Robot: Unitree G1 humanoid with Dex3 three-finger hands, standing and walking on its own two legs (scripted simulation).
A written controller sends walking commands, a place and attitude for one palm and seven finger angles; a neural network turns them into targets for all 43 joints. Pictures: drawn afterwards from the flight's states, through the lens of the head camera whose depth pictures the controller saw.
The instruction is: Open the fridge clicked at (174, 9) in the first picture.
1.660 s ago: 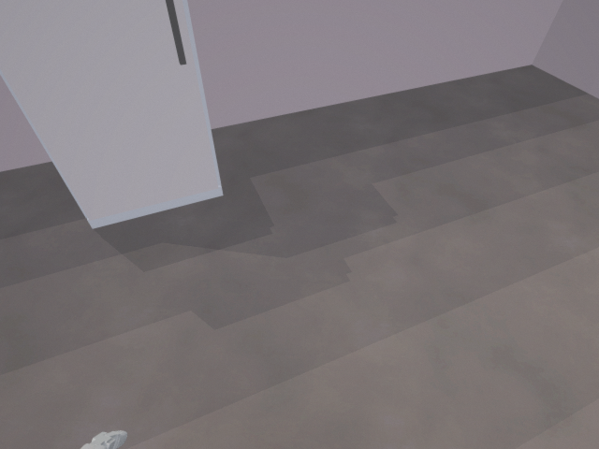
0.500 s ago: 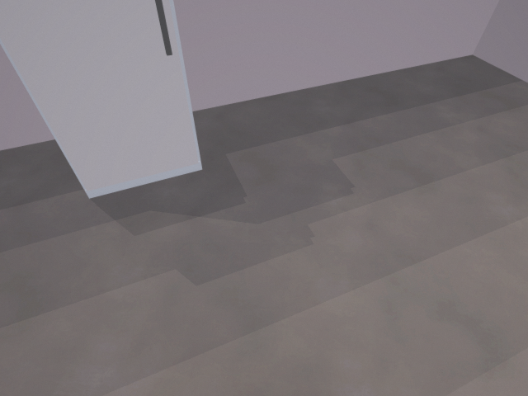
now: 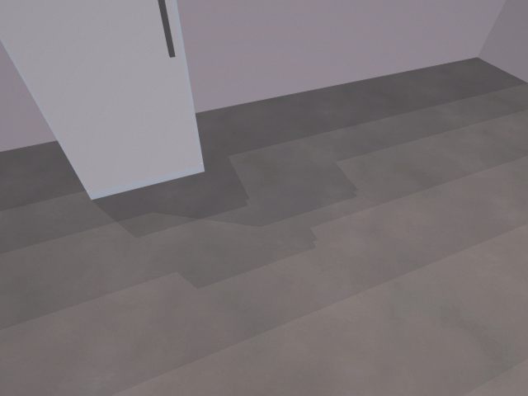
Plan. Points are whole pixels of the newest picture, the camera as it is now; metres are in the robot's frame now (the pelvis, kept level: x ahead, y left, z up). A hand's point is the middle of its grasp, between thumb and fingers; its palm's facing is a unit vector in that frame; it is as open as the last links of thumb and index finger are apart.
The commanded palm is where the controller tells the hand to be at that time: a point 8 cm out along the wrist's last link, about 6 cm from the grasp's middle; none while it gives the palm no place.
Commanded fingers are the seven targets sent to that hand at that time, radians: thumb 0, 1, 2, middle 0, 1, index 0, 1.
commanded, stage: walk to a spot facing it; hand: right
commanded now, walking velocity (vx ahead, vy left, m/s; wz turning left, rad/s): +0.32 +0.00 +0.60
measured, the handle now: out of the picture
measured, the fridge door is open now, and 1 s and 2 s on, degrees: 0 0 0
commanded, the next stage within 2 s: turn to face it in 1.38 s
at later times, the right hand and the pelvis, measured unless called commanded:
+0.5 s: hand out of the picture +0.12 -0.15 -0.17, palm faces -0.16 +0.97 -0.16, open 7.4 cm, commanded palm none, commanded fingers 0.00 -0.90 -0.90 0.20 0.30 0.20 0.30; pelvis +0.13 +0.02 +0.00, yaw +13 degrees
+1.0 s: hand (325, 229) +0.54 -0.13 -0.16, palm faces -0.44 +0.88 -0.19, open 7.4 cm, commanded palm none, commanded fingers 0.00 -0.90 -0.90 0.20 0.30 0.20 0.30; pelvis +0.35 +0.00 +0.00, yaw +29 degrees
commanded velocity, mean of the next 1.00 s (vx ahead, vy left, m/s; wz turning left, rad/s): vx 0.33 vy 0.00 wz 0.51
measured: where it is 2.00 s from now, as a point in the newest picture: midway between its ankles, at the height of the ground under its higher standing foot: (227, 303)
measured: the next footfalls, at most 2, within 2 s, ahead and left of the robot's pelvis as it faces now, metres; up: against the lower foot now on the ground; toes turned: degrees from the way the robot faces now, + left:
right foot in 0.66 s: +0.38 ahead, -0.07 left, +0.00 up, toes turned +9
left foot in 1.24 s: +0.50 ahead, +0.22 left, +0.00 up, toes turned +44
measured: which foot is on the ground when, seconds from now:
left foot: down 0.00-0.66, up 0.68-1.00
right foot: down 0.00-0.24, up 0.26-0.64, down 0.66-1.00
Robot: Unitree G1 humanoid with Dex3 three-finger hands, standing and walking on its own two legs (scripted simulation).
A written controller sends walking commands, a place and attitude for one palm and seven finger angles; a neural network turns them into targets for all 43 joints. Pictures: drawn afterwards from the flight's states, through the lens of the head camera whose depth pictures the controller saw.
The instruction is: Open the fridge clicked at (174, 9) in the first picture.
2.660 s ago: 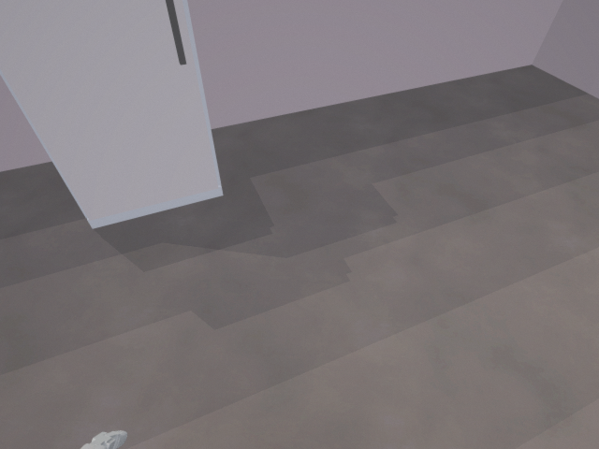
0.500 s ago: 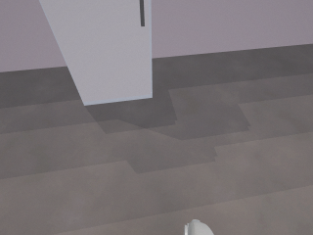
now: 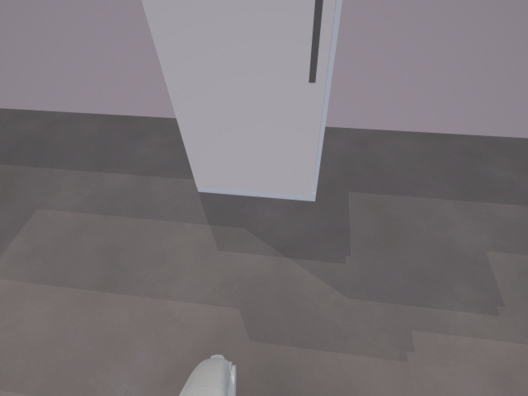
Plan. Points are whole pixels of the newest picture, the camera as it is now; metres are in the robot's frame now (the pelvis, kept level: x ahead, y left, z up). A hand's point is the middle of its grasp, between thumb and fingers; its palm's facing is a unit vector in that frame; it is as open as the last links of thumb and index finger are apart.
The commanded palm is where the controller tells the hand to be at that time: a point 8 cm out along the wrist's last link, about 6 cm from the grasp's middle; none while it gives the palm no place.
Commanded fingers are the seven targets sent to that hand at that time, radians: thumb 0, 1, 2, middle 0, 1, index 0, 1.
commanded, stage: walk to a spot facing it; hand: right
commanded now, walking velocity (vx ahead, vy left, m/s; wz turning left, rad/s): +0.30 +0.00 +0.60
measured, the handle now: (318, 12) +1.03 -0.08 +0.13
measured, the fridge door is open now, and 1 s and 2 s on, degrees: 0 0 0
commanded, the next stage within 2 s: turn to face it in 0.38 s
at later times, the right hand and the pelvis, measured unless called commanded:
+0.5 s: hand (353, 313) +0.31 -0.15 -0.17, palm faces -0.23 +0.94 -0.24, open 7.3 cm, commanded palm none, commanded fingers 0.00 -0.90 -0.90 0.20 0.30 0.20 0.30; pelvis +0.20 +0.03 -0.01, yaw +15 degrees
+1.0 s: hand (367, 280) +0.39 -0.19 -0.18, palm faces -0.13 +0.97 -0.19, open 7.4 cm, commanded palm none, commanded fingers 0.00 -0.90 -0.90 0.20 0.30 0.20 0.30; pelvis +0.30 -0.01 +0.00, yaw +10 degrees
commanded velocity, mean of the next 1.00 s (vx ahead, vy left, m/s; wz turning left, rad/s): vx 0.11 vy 0.00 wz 0.00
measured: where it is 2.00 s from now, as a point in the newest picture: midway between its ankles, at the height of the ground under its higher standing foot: (275, 357)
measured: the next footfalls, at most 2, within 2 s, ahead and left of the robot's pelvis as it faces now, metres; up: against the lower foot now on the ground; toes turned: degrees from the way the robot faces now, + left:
left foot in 0.24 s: +0.24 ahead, +0.12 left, +0.00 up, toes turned +15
right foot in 0.66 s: +0.40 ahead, -0.07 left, +0.00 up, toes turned +9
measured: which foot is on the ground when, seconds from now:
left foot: up 0.00-0.22, down 0.24-0.68, up 0.70-1.00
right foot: down 0.00-0.24, up 0.26-0.64, down 0.66-1.00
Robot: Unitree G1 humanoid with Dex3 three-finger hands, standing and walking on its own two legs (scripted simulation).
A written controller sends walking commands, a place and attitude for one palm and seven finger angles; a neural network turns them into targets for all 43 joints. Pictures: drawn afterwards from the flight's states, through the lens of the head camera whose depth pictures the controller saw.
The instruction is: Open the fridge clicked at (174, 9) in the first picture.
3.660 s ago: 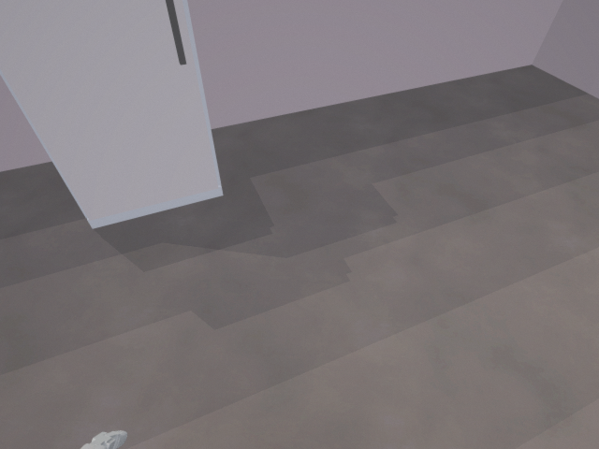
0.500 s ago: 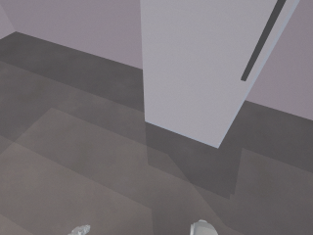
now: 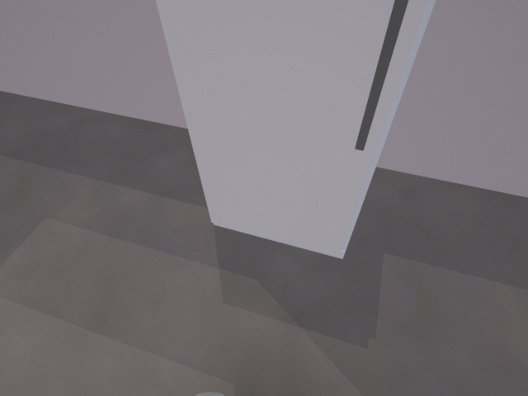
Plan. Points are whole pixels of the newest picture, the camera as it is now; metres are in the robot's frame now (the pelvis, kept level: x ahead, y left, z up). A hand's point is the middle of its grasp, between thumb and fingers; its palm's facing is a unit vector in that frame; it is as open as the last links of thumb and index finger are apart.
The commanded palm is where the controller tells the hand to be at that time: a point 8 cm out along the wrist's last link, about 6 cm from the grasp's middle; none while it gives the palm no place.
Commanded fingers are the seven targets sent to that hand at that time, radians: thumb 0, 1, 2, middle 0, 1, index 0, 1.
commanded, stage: turn to face it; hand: right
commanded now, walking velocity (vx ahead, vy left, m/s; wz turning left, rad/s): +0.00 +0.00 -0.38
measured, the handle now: (381, 70) +0.70 -0.19 +0.13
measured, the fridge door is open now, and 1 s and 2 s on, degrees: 0 0 0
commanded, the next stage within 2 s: take the last steps up to it in 0.28 s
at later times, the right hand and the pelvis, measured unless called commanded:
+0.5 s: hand out of the picture +0.00 -0.15 -0.16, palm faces +0.25 +0.94 -0.24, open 7.3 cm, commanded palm none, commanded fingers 0.00 -0.90 -0.90 0.20 0.30 0.20 0.30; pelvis -0.01 +0.04 +0.00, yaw -13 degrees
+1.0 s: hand out of the picture +0.13 -0.17 -0.19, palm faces +0.20 +0.96 -0.20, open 7.4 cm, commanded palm none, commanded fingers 0.00 -0.90 -0.90 0.20 0.30 0.20 0.30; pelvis +0.11 +0.03 -0.02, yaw -12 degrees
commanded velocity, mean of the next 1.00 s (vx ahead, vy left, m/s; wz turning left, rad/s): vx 0.19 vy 0.05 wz -0.08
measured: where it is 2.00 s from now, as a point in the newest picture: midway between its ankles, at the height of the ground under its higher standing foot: (268, 387)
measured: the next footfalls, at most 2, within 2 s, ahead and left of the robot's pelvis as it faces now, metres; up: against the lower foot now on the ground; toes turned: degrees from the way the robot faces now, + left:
left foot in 0.18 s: +0.03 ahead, +0.14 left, +0.00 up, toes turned -3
right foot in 0.60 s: -0.03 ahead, -0.10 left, +0.00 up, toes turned -18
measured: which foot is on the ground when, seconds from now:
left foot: up 0.00-0.16, down 0.18-0.60, up 0.62-0.96, down 0.98-1.00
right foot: down 0.00-0.18, up 0.20-0.58, down 0.60-0.98, up 1.00-1.00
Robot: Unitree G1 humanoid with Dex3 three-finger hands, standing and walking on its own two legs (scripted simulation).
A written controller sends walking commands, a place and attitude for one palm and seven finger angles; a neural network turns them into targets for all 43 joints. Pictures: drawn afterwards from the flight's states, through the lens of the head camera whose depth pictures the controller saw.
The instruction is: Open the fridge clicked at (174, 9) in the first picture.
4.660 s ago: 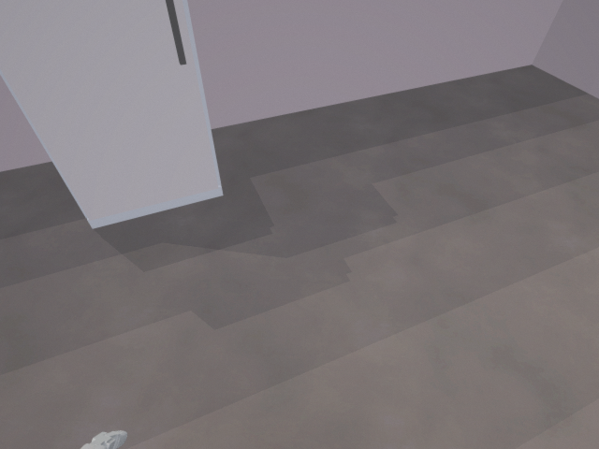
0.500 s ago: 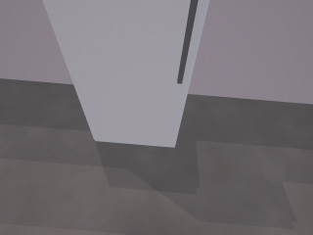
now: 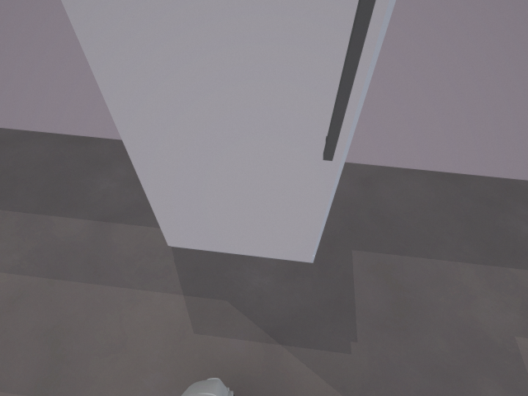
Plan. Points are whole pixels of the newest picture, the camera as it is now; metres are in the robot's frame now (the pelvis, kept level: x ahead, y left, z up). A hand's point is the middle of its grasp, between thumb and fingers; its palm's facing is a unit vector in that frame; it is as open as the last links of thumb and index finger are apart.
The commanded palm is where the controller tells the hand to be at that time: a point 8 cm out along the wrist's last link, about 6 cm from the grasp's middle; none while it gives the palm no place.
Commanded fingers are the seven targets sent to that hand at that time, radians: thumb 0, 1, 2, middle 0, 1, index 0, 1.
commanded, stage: take the last steps up to it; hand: right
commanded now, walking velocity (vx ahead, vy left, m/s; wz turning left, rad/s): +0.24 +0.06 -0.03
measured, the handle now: (346, 73) +0.63 -0.09 +0.16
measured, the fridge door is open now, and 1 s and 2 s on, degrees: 0 0 0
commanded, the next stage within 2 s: come to a stop and stand still in 0.24 s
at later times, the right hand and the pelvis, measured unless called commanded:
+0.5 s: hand (378, 390) +0.17 -0.18 -0.16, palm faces +0.05 +0.99 -0.16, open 7.3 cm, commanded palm none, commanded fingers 0.00 -0.90 -0.90 0.20 0.30 0.20 0.30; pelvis +0.15 -0.01 +0.02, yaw +0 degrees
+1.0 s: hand (354, 358) +0.21 -0.14 -0.13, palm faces +0.08 +0.96 -0.28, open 7.4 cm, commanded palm none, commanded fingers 0.00 -0.90 -0.90 0.20 0.30 0.20 0.30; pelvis +0.15 +0.05 +0.02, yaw -2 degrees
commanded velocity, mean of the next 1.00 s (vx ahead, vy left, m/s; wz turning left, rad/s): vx -0.03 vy -0.04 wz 0.00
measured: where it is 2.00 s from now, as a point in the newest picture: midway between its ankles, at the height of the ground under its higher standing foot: outside the picture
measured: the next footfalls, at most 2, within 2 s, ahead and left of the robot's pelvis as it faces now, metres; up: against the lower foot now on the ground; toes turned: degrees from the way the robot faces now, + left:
right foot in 0.30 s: +0.19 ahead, -0.10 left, +0.00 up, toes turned -11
left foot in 0.72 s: +0.25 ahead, +0.16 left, +0.00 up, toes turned +6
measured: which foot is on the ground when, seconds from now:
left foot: down 0.00-0.32, up 0.34-0.70, down 0.72-1.00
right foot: up 0.00-0.28, down 0.30-0.72, up 0.74-1.00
